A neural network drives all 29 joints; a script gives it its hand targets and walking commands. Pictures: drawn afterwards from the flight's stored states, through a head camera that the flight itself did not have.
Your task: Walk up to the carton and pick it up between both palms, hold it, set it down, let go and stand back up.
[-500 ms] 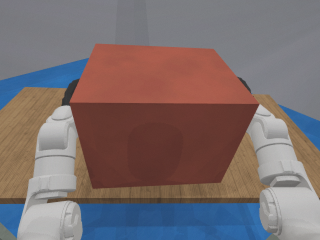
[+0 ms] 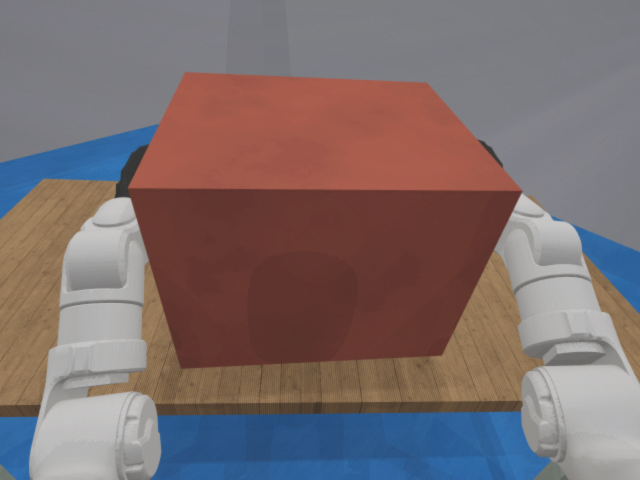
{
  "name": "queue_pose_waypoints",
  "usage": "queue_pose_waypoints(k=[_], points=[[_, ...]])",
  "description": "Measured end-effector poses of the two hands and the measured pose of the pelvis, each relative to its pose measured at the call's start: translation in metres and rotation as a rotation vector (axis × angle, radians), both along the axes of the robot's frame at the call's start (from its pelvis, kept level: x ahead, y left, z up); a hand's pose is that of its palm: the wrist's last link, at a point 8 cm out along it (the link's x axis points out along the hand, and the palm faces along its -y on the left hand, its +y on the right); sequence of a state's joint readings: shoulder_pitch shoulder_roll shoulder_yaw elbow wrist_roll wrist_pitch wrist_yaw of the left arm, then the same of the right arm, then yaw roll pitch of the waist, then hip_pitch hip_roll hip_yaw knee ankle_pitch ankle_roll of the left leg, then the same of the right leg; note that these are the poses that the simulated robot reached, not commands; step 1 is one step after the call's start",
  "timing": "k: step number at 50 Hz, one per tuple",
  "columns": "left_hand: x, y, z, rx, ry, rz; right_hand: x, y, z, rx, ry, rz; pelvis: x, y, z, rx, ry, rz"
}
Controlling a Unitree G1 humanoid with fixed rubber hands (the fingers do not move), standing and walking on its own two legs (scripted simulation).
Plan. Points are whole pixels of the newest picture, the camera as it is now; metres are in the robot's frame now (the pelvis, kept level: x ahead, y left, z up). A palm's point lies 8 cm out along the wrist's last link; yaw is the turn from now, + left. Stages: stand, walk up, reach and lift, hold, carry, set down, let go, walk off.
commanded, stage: reach and lift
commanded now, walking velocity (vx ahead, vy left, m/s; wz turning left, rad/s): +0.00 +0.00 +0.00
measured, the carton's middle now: (313, 214) +0.40 +0.00 +0.21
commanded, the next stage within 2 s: hold in 1.28 s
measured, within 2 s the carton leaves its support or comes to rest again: neither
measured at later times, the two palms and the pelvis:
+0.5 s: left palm (126, 193) +0.37 +0.20 +0.25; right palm (490, 179) +0.38 -0.21 +0.27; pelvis +0.00 -0.01 +0.00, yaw +0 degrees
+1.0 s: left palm (113, 183) +0.36 +0.21 +0.26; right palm (492, 161) +0.38 -0.20 +0.30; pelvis +0.00 -0.01 +0.00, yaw +0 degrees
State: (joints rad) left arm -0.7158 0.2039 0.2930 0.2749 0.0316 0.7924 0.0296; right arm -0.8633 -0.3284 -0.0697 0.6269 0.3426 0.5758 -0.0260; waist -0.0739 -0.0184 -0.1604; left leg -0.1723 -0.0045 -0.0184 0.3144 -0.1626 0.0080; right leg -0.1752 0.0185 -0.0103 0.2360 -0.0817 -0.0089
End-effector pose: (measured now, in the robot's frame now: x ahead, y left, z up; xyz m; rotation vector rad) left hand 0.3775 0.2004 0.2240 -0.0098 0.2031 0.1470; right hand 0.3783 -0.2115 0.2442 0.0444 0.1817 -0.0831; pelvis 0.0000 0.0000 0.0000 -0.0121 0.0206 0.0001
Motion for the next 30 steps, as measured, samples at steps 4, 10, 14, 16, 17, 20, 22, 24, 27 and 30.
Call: queue_pose_waypoints(k=[4,10,14,16,17,20,22,24,27,30], points=[[0.0,0.0,0.002,-0.002,-0.002,0.001,0.0,0.0,0.004,-0.004,-0.001,-0.001,0.002,-0.001,0.0,-0.001,-0.002,0.0],[-0.001,0.0,0.008,-0.006,-0.009,0.002,0.0,0.0,0.01,-0.006,-0.007,0.0,0.003,-0.002,0.0,-0.002,-0.005,0.0],[-0.002,0.0,0.012,-0.015,-0.013,-0.004,0.0,0.001,0.015,-0.006,-0.009,0.002,0.003,-0.003,0.0,-0.002,-0.007,-0.001],[-0.003,0.0,0.014,-0.016,-0.014,-0.003,0.0,0.001,0.017,-0.005,-0.009,0.003,0.003,-0.003,0.0,-0.002,-0.007,-0.001],[-0.003,0.001,0.015,-0.015,-0.014,-0.002,0.0,0.001,0.018,-0.005,-0.008,0.004,0.002,-0.004,0.0,-0.002,-0.007,-0.001],[-0.003,0.002,0.018,-0.015,-0.013,0.0,0.001,0.002,0.021,-0.003,-0.007,0.006,0.002,-0.004,0.0,-0.002,-0.006,0.0],[-0.004,0.002,0.02,-0.015,-0.013,0.001,0.001,0.003,0.024,-0.004,-0.007,0.007,0.001,-0.005,0.0,-0.002,-0.005,0.001],[-0.004,0.003,0.022,-0.014,-0.013,0.002,0.002,0.004,0.026,-0.005,-0.007,0.008,0.001,-0.005,0.0,-0.002,-0.003,0.001],[-0.004,0.004,0.025,-0.013,-0.013,0.005,0.002,0.005,0.03,-0.009,-0.007,0.009,0.0,-0.005,0.0,-0.002,-0.002,0.002],[-0.006,0.005,0.027,-0.014,-0.015,0.007,0.003,0.006,0.034,-0.014,-0.009,0.012,0.0,-0.006,0.0,-0.002,-0.001,0.003]])
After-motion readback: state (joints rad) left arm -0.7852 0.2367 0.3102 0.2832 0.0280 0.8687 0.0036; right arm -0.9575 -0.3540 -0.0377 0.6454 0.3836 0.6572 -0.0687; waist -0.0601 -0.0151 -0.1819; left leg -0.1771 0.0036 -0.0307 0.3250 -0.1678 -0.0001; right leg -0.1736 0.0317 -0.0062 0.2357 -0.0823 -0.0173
